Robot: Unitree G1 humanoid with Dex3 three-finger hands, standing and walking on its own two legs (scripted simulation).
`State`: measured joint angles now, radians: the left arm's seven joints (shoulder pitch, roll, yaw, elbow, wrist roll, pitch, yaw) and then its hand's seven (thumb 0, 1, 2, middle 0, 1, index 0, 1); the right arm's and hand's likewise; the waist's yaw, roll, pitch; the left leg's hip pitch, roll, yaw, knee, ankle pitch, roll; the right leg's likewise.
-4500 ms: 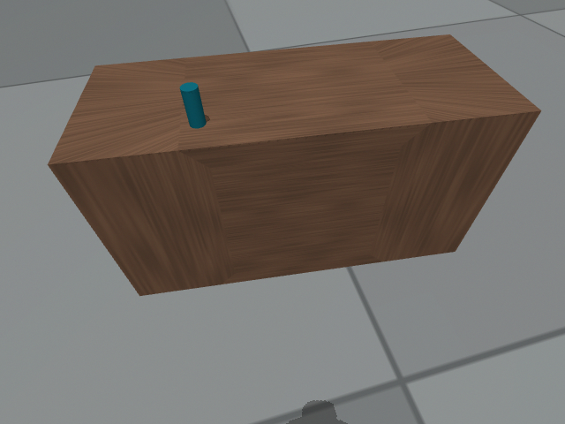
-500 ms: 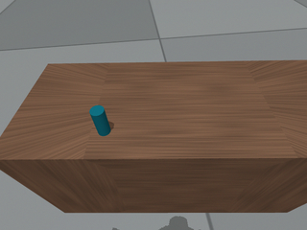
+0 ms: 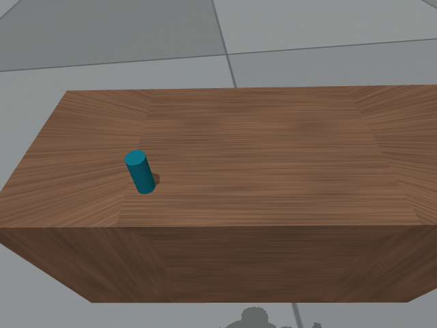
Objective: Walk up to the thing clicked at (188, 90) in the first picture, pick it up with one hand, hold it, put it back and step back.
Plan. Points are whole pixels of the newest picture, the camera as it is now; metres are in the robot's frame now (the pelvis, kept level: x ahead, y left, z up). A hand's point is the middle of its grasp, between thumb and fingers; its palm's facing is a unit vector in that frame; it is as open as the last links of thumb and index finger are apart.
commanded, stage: stand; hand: left
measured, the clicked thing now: (141, 173) +0.46 +0.21 -0.03
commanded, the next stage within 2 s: rise first in 1.78 s
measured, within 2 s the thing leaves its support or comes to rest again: neither
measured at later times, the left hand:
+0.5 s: hand out of the picture +0.06 +0.25 -0.15, palm faces -0.01 -0.94 -0.35, open 7.4 cm
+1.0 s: hand out of the picture +0.07 +0.25 -0.15, palm faces -0.02 -0.94 -0.34, open 7.4 cm
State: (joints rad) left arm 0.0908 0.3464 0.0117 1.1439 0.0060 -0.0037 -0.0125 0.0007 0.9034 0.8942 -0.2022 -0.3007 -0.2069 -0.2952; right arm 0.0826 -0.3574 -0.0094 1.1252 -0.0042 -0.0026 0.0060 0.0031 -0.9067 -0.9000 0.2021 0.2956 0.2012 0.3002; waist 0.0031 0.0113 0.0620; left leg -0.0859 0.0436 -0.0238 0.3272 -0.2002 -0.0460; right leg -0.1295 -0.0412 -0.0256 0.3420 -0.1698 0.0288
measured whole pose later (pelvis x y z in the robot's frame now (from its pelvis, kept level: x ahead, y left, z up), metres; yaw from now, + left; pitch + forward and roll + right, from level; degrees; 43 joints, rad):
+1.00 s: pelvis +0.00 -0.01 +0.00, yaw +0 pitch -2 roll +0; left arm 0.11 0.35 0.01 1.13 0.01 0.00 -0.02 0.00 0.90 0.89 -0.20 -0.30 -0.21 -0.30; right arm 0.12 -0.36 0.00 1.13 -0.01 0.00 0.01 0.00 -0.91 -0.90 0.20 0.30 0.20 0.30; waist 0.00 0.01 0.06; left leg -0.09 0.06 -0.02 0.33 -0.20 -0.06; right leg -0.15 -0.03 -0.02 0.35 -0.17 0.02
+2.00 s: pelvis -0.01 +0.00 +0.00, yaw -1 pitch -1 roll +0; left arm 0.10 0.31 0.05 0.97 -0.07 -0.06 0.02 0.01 0.80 0.79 -0.15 -0.22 -0.15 -0.22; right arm 0.08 -0.33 -0.03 0.99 0.07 -0.07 -0.04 0.01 -0.80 -0.79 0.14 0.21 0.14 0.22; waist -0.01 0.01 0.09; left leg -0.16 0.05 -0.01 0.41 -0.23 -0.05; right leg -0.21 -0.03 -0.01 0.42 -0.20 0.02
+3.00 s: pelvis +0.01 +0.01 +0.00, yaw -1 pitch -3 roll +0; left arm 0.43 0.29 0.22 0.03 -0.04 -0.13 0.04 -0.02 -0.56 0.01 -0.06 -0.05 -0.06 -0.05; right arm 0.23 -0.24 -0.14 0.66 0.01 -0.09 -0.05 -0.01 0.49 -0.04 0.06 0.05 0.05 0.05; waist 0.04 0.06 0.05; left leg -0.09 0.04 -0.01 0.40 -0.26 -0.04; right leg -0.13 -0.04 -0.01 0.40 -0.21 0.04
